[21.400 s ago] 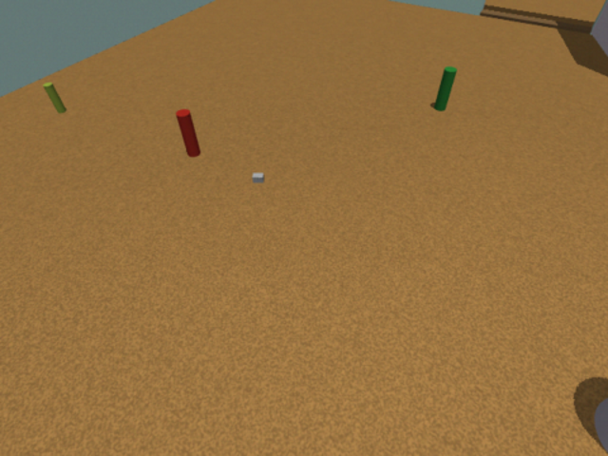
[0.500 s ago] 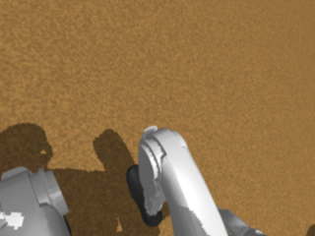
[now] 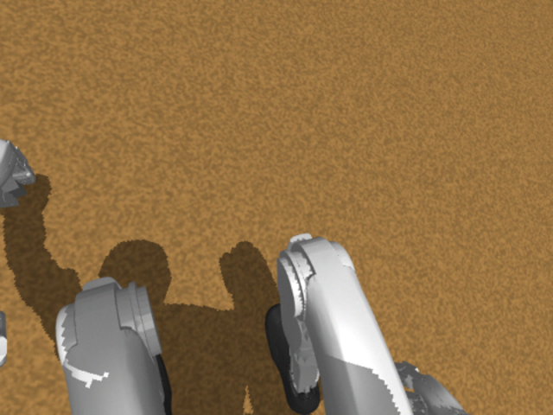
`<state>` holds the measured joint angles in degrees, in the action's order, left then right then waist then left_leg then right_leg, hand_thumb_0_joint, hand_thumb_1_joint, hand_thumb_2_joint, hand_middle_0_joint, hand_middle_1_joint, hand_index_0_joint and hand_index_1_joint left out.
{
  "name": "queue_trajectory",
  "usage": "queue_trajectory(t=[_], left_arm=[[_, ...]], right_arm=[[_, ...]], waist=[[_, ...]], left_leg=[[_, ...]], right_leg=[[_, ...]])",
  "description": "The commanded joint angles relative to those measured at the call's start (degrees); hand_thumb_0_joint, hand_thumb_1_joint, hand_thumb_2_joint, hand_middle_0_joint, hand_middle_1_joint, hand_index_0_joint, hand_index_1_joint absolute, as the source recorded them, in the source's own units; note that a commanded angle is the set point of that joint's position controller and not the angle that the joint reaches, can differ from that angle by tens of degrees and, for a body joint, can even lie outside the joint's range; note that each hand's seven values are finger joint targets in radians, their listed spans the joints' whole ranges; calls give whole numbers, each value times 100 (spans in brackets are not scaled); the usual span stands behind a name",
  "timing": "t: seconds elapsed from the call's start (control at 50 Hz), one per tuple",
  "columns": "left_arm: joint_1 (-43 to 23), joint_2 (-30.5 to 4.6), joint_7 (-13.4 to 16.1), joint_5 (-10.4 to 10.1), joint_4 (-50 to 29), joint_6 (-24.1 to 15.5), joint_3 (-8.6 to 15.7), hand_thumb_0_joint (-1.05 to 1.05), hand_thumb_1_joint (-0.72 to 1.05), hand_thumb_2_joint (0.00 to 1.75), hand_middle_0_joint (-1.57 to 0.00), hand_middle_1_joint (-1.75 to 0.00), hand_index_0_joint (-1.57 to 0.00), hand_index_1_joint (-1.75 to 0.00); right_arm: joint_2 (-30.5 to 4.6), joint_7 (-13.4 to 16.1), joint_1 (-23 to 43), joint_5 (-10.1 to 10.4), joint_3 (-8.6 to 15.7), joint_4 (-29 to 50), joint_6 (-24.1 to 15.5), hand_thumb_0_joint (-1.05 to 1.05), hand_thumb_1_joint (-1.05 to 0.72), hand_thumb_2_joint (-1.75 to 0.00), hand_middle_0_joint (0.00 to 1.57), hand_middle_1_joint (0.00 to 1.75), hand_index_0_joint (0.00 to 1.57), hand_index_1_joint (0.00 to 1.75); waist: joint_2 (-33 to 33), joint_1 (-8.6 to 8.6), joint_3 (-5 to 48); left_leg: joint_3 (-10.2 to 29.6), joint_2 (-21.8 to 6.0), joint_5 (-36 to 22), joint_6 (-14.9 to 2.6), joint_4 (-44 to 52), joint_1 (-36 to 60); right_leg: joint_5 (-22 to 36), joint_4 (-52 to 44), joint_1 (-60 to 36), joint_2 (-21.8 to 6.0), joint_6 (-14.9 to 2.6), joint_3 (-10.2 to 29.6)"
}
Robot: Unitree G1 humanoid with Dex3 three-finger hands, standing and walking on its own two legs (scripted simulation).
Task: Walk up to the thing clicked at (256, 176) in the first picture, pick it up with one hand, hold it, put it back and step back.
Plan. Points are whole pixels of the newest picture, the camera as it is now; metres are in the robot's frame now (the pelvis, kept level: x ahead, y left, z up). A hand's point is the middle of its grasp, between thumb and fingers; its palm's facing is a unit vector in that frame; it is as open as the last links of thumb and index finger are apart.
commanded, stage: settle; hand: left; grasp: from above
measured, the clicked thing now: out of the picture +0.47 +0.33 -0.20
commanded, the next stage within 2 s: lift in 0.18 s
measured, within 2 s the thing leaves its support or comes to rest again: neither
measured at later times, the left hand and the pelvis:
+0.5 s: hand out of the picture +0.44 +0.32 -0.11, palm faces -0.46 -0.08 -0.89, open 4.8 cm; pelvis -0.01 +0.00 +0.03, yaw +3 degrees
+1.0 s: hand out of the picture +0.38 +0.32 +0.05, palm faces -0.42 -0.10 -0.90, open 4.8 cm; pelvis -0.01 +0.00 +0.13, yaw +6 degrees
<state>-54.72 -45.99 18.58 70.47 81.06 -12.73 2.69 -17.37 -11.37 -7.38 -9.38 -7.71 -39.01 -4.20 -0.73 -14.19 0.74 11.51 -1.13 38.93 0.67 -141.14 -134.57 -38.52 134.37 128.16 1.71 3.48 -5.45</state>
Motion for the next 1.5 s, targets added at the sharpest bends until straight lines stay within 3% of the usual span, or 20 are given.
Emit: queue_trajectory(t=[0.0, 0.04, 0.08, 0.26, 0.28, 0.3, 0.4, 0.52, 0.56, 0.62, 0.66, 0.7, 0.84, 0.92, 0.98, 1.04, 1.22, 1.3, 1.36, 1.48], left_arm=[[-1939, -1491, 53, -36, -1262, -89, 222, 0, 91, 1, -127, -1, -130, 0], [-1783, -1491, 39, 41, -1256, -63, 257, 0, 90, 3, -128, 0, -129, 0], [-1840, -1321, 30, 42, -1268, -38, 188, 0, 92, 5, -128, -1, -130, 0], [-2089, -1180, -183, -82, -1377, 35, 13, 0, 97, 2, -134, -5, -137, -2], [-1969, -1162, -217, -86, -1331, 52, 13, 0, 89, 3, -126, 0, -129, 0], [-1952, -1272, -237, -100, -1431, 58, 78, 0, 96, 0, -132, -5, -135, -2], [-1794, -1252, -444, -309, -1816, 191, 182, 0, 93, 5, -126, -8, -130, -4], [-1400, -1186, -797, -451, -2407, 257, 218, 0, 92, 7, -126, -7, -129, -4], [-1250, -946, -932, -570, -2708, 228, 118, 0, 93, 9, -127, -8, -130, -5], [-845, -921, -1082, -748, -2773, 230, 127, 0, 91, 9, -126, -8, -129, -5], [-954, -1018, -1154, -822, -3194, 198, 161, 0, 88, 9, -123, -9, -126, -7], [-738, -774, -1230, -908, -3402, 193, 58, 0, 88, 8, -122, -9, -126, -6], [-66, -681, -1370, -1096, -4134, 323, 122, 0, 91, 4, -123, -8, -127, -4], [216, -557, -1420, -1237, -4704, 487, 87, 0, 90, 4, -124, -6, -127, -3], [571, -517, -1500, -1294, -4989, 591, 66, 0, 91, 5, -125, -5, -128, -2], [808, -340, -1584, -1372, -5257, 663, -60, 0, 90, 5, -124, -5, -127, -3], [1685, 38, -1596, -1502, -5559, 808, -175, 0, 92, 6, -127, -3, -129, -1], [1878, 131, -1517, -1417, -5406, 823, -199, 0, 91, 4, -126, -2, -128, -1], [2018, 458, -1437, -1425, -5211, 822, -436, 0, 89, 3, -124, -5, -127, -2], [1843, 652, -1289, -1357, -5014, 790, -638, 0, 86, 2, -122, -5, -124, -3]], right_arm=[[-1484, 185, -1166, 104, 556, 99, 121, 0, -91, -90, 20, 30, 20, 30], [-1503, 233, -1212, 143, 623, 87, 178, 0, -91, -90, 20, 30, 20, 30], [-1493, 275, -1232, 170, 644, 79, 240, 0, -91, -90, 20, 30, 20, 30], [-1330, 461, -1305, 214, 691, 58, 380, 0, -94, -91, 20, 30, 20, 30], [-1355, 478, -1327, 234, 704, 26, 381, 0, -89, -90, 20, 30, 20, 30], [-1329, 483, -1328, 243, 714, 43, 381, 0, -93, -91, 20, 30, 20, 30], [-1324, 526, -1383, 355, 850, 125, 429, 0, -92, -91, 20, 30, 20, 30], [-1274, 566, -1406, 474, 1019, 189, 542, 0, -92, -91, 20, 30, 20, 30], [-1184, 570, -1439, 520, 1062, 230, 571, 0, -91, -91, 20, 30, 20, 30], [-1159, 616, -1450, 566, 1115, 272, 609, 0, -91, -91, 20, 30, 20, 30], [-1120, 651, -1402, 596, 1139, 363, 617, 0, -91, -91, 20, 30, 20, 30], [-1094, 691, -1388, 654, 1178, 373, 621, 0, -91, -90, 20, 30, 20, 30], [-1067, 853, -1163, 833, 1265, 569, 652, 0, -91, -90, 20, 30, 20, 30], [-973, 960, -1004, 894, 1291, 658, 675, 0, -91, -90, 20, 30, 20, 30], [-912, 1057, -941, 929, 1301, 637, 676, 0, -91, -90, 20, 30, 20, 30], [-836, 1148, -876, 971, 1286, 604, 657, 0, -90, -90, 20, 30, 20, 30], [-665, 1370, -590, 1083, 1208, 563, 515, 0, -90, -90, 20, 30, 20, 30], [-604, 1457, -520, 1119, 1186, 490, 420, 0, -91, -90, 20, 30, 20, 30], [-533, 1494, -559, 1134, 1169, 442, 336, 0, -91, -90, 20, 30, 20, 30], [-494, 1516, -569, 1157, 1191, 373, 195, 0, -91, -91, 20, 30, 20, 30]], waist=[[1964, -68, 3864], [2040, 29, 3974], [2042, -12, 4010], [1803, -56, 3873], [1792, -6, 3885], [1916, 50, 4021], [2101, 243, 4480], [1899, 409, 4538], [1840, 425, 4747], [1307, 465, 4414], [1359, 501, 4582], [1305, 533, 4550], [1431, 736, 4335], [1362, 756, 4420], [1225, 831, 4489], [1130, 816, 4359], [939, 932, 3520], [811, 954, 3133], [634, 914, 2850], [616, 920, 2484]], left_leg=[[-672, 91, -789, -137, 1601, 2770], [-671, 95, -977, -107, 1683, 3081], [-680, 109, -1072, -108, 1736, 3186], [-795, 114, -653, -184, 1928, 2998], [-806, 135, -662, -182, 1979, 3045], [-796, 128, -704, -166, 2036, 3146], [-790, 137, -920, -143, 2332, 3637], [-897, 170, -972, -187, 2530, 3744], [-912, 151, -992, -206, 2650, 3888], [-976, 164, -795, -273, 2740, 3653], [-968, 155, -685, -278, 2892, 3774], [-895, 137, -686, -271, 3072, 3993], [-605, 72, -289, -220, 4066, 4771], [-620, 58, -289, -210, 4500, 5286], [-733, 54, -666, -205, 4698, 5733], [-822, 59, -949, -226, 4962, 6044], [-743, -2, -482, -168, 6496, 7136], [-750, -9, -618, -145, 6986, 7585], [-791, 14, -738, -143, 7351, 7905], [-862, 44, -801, -108, 8066, 8543]], right_leg=[[926, -1409, -1915, 178, -586, -434], [1110, -1373, -1809, 143, -607, -461], [1238, -1389, -1726, 118, -607, -479], [820, -1718, -1865, 111, -584, -301], [868, -1725, -1852, 82, -579, -335], [876, -1683, -1914, 91, -590, -311], [1105, -1743, -1980, 26, -593, -319], [1062, -2045, -2223, 0, -615, -184], [1101, -2157, -2444, 9, -583, -145], [880, -2538, -2672, 24, -549, -53], [775, -2647, -2821, 26, -547, -15], [821, -2751, -2819, 15, -543, -26], [684, -3130, -3147, -22, -519, -31], [690, -3574, -3660, -8, -499, 29], [918, -3996, -4155, -8, -489, 117], [1114, -4415, -4578, -21, -473, 173], [772, -5711, -5830, -1, -453, 285], [847, -6217, -6270, 14, -464, 337], [921, -6698, -6698, 22, -463, 388], [917, -7512, -7358, 37, -460, 494]])
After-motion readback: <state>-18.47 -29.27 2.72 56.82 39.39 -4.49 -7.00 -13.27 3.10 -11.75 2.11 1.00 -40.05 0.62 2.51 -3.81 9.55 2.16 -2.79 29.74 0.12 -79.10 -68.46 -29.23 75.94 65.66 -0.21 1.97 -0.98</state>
